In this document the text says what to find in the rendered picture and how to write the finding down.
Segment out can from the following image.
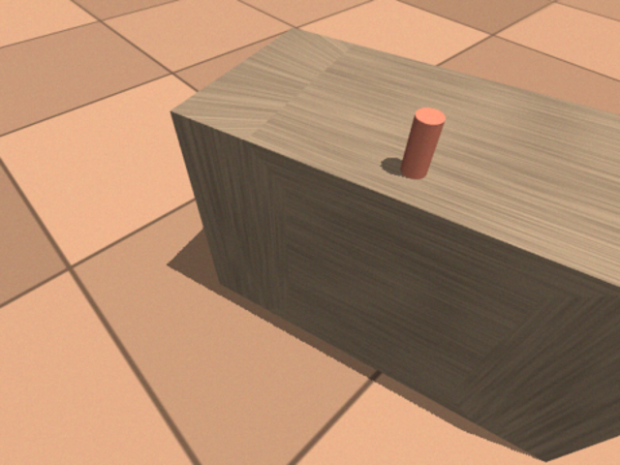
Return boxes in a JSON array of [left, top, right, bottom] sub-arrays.
[[400, 108, 446, 179]]

